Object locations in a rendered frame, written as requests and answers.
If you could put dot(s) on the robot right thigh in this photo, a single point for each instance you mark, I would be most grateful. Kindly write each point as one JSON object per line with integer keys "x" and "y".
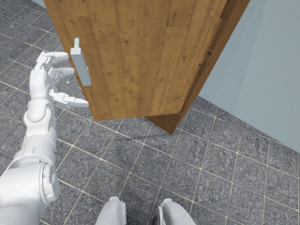
{"x": 172, "y": 213}

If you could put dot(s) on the robot left thigh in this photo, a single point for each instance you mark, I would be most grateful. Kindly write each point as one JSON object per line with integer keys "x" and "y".
{"x": 113, "y": 213}

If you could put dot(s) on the left robot forearm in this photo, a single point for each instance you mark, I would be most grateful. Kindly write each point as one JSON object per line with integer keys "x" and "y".
{"x": 40, "y": 138}

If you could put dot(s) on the robot thigh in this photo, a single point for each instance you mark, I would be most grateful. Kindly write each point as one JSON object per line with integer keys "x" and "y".
{"x": 172, "y": 213}
{"x": 113, "y": 213}

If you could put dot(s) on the handle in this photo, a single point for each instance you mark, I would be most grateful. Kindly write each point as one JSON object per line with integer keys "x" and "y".
{"x": 79, "y": 63}

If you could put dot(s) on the left robot upper arm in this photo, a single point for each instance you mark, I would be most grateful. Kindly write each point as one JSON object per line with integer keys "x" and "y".
{"x": 26, "y": 192}

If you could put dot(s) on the cupboard door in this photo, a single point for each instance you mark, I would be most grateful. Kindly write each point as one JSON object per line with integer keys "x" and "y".
{"x": 141, "y": 54}

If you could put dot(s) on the robot left hand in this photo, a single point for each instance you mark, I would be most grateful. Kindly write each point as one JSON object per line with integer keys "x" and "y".
{"x": 41, "y": 81}

